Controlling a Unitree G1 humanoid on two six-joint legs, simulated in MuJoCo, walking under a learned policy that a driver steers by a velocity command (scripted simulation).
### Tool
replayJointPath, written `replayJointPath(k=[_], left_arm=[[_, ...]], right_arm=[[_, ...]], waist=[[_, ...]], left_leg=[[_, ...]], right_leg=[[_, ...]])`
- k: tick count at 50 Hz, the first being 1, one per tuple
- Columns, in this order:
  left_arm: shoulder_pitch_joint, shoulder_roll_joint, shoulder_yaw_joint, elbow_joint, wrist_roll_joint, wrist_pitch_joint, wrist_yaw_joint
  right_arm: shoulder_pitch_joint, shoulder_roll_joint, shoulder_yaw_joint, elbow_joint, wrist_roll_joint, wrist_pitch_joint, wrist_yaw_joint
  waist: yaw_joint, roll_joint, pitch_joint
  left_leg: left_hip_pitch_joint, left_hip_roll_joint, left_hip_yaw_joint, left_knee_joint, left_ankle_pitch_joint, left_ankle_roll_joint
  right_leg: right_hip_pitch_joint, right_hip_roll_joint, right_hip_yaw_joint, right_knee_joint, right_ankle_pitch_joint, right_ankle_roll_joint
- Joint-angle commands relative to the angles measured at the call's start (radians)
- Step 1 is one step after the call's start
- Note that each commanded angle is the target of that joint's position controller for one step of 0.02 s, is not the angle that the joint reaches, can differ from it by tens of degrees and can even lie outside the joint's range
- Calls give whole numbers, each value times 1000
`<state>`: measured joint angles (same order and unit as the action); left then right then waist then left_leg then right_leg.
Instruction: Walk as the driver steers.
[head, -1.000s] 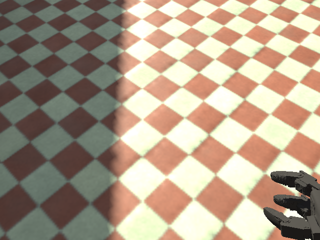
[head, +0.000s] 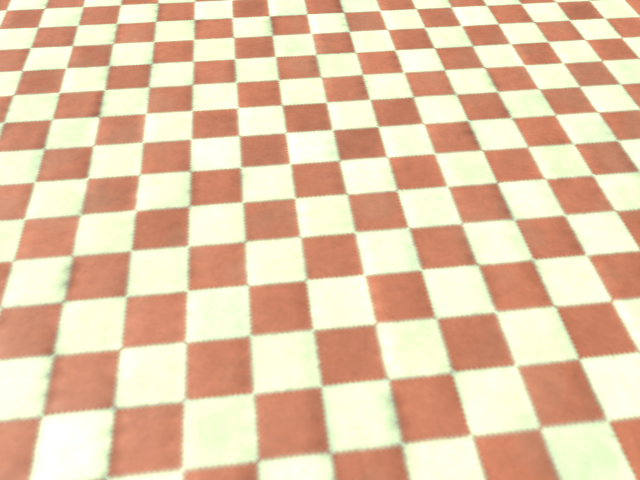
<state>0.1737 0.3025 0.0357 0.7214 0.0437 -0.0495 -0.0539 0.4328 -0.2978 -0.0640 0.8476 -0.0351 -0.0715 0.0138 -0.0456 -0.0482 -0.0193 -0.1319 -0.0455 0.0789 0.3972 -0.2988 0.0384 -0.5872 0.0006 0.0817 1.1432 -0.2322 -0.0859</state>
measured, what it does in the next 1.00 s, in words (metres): walks ahead, turning left: right foot, then left foot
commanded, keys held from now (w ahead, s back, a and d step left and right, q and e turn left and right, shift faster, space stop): w+shift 0.08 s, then w+q+shift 0.50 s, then q+shift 0.42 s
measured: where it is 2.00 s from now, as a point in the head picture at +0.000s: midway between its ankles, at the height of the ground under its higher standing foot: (262, 316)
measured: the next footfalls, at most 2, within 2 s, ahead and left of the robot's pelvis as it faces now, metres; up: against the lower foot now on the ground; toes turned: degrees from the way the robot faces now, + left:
right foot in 0.22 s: +0.41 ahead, -0.12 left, +0.00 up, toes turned +1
left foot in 0.68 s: +0.81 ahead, +0.11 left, +0.00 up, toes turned +27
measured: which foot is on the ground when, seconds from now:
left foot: down 0.00-0.24, up 0.26-0.66, down 0.68-1.00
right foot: up 0.00-0.20, down 0.22-0.68, up 0.70-1.00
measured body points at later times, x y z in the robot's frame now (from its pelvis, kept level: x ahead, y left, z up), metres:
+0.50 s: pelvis +0.45 -0.03 +0.00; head +0.47 -0.02 +0.45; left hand +0.37 +0.25 -0.13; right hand +0.67 -0.26 -0.10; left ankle +0.53 +0.12 -0.65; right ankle +0.37 -0.13 -0.74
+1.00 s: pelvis +0.82 +0.07 -0.01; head +0.86 +0.12 +0.44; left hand +0.87 +0.43 -0.05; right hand +1.11 -0.08 -0.10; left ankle +0.78 +0.10 -0.74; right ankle +1.08 +0.06 -0.70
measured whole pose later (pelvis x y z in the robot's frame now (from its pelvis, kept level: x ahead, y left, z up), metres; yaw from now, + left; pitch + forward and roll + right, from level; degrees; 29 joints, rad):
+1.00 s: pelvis +0.82 +0.07 -0.01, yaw +44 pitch +3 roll -1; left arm -0.05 0.28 0.04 0.56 0.00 -0.09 0.03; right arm 0.23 -0.32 -0.10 0.68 0.04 0.04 -0.04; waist -0.07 -0.02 0.07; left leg -0.27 -0.23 -0.22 0.53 -0.27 0.13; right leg -0.64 0.01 0.22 0.63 -0.07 0.11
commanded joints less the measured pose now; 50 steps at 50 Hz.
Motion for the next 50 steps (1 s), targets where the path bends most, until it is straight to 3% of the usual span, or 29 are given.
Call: replayJointPath(k=[1,5,7,9,10,11,12,13,14,15,16,18,20,24,27,29,31,32,33,34,35,36,37,38,39,41,44,47,50], left_arm=[[-123,44,-9,-115,6,-4,-16],[-276,10,-38,-163,-5,-13,-39],[-279,29,-33,-160,-4,-14,-26],[-185,71,-14,-134,4,-16,2],[-13,108,6,-84,5,-17,20],[189,153,28,-23,11,-20,38],[349,247,56,7,34,-24,61],[303,291,64,-12,40,-24,58],[205,220,59,-16,25,-21,54],[130,133,38,-12,15,-29,53],[107,98,33,6,14,-38,50],[107,68,25,37,-2,-54,53],[124,28,17,74,-27,-72,48],[132,20,16,101,-19,-91,43],[165,62,21,121,-21,-94,56],[195,111,26,124,-24,-90,67],[206,157,38,113,-29,-64,90],[177,182,46,98,-28,-47,99],[134,197,52,82,-28,-35,97],[118,159,49,85,-40,-32,73],[187,35,22,28,-18,-36,66],[180,70,4,-82,-45,-93,63],[99,131,15,-99,-66,-118,68],[44,135,22,-115,-74,-120,78],[49,137,29,-97,-61,-106,86],[72,149,46,-102,-40,-66,92],[-47,47,26,-166,-16,-49,99],[-110,22,18,-185,-38,-40,92],[-168,58,36,-205,-52,-37,78]], right_arm=[[-27,-85,-5,-41,17,-41,3],[25,-105,-3,-7,39,-57,8],[47,-147,-8,12,39,-53,7],[57,-208,-17,27,31,-43,-5],[51,-231,-22,32,23,-31,-13],[23,-224,-20,25,22,-23,-16],[40,-100,5,-8,7,-24,-12],[133,3,25,-60,65,-27,-2],[38,-84,7,-58,58,-17,-7],[-40,-91,4,-65,47,-12,-2],[-58,-65,10,-59,40,-4,5],[-43,-29,12,-53,15,32,24],[-111,-6,12,-74,12,64,36],[-283,2,27,-145,19,78,57],[-393,-14,38,-186,18,70,75],[-415,-19,43,-198,18,65,79],[-307,-57,34,-158,4,57,68],[-141,-92,17,-111,-1,52,60],[89,-133,-9,-44,-4,47,41],[124,-161,-33,-17,8,45,9],[65,-288,-62,-30,10,56,-2],[-13,-337,-73,-146,32,34,13],[-95,-301,-80,-189,40,25,18],[-174,-242,-69,-207,54,11,20],[-246,-188,-52,-221,69,3,21],[-293,-156,-45,-249,54,1,9],[-281,-162,-57,-238,66,31,-29],[-239,-174,-73,-232,83,93,-65],[-236,-130,-65,-243,77,115,-72]], waist=[[44,107,161],[22,84,184],[35,77,160],[93,125,38],[176,148,-64],[278,135,-157],[285,-34,-302],[168,-272,-449],[161,-140,-305],[137,-42,-137],[106,7,-51],[46,-31,3],[31,-15,66],[21,-15,137],[23,31,172],[14,21,163],[-41,-1,86],[-120,-10,-5],[-215,-10,-110],[-204,93,-106],[-67,289,-87],[-57,272,-404],[-56,76,-361],[7,-60,-168],[69,-150,-67],[118,-108,11],[97,-39,5],[45,58,-129],[22,154,-118]], left_leg=[[-7,258,-277,-352,-51,148],[-100,228,-116,-469,327,124],[19,241,-100,-405,607,128],[137,256,-94,-182,1051,109],[119,253,-94,39,1116,95],[-32,206,-82,321,939,80],[-244,120,-79,709,367,88],[-485,8,-156,999,-146,78],[-582,61,-173,1049,-45,92],[-606,107,-162,995,43,88],[-569,141,-158,946,68,79],[-506,177,-154,906,68,57],[-553,201,-142,884,94,48],[-608,179,-57,731,297,43],[-547,137,42,486,388,82],[-466,79,114,378,400,118],[-324,-24,176,305,355,131],[-134,-69,166,293,334,143],[114,-76,86,270,340,181],[254,-18,-32,174,406,212],[434,186,-318,306,1113,295],[649,331,-799,79,737,490],[555,339,-859,-53,440,468],[356,300,-810,-107,344,427],[168,266,-723,-121,421,385],[-98,185,-561,-125,649,345],[-266,14,-374,-41,839,252],[-245,-55,-356,51,724,121],[-209,-55,-466,111,438,69]], right_leg=[[-241,-68,11,-131,112,27],[53,-62,-138,-442,314,4],[103,-31,-153,-508,289,-8],[259,41,-158,-532,149,-20],[451,71,-148,-542,65,-26],[711,18,-107,-569,48,-27],[941,-244,168,-573,-322,-22],[1034,-463,705,-817,-643,-74],[904,-418,683,-904,-643,-68],[751,-380,485,-879,-458,-61],[622,-343,352,-899,-262,-52],[483,-297,165,-942,-119,-26],[453,-255,21,-989,-9,9],[428,-183,-232,-1044,253,40],[485,-167,-349,-1063,504,67],[568,-192,-393,-992,908,88],[660,-200,-391,-767,1281,97],[627,-215,-372,-546,1347,94],[529,-232,-334,-245,1260,91],[358,-102,-324,109,475,105],[-4,56,-271,509,-364,151],[-164,108,57,628,-380,162],[-190,61,113,535,-312,130],[-214,32,96,425,-266,124],[-160,-12,85,356,-234,138],[-21,-51,76,205,-212,173],[85,2,-5,-172,-87,201],[224,104,-31,-459,178,203],[270,123,20,-629,267,198]])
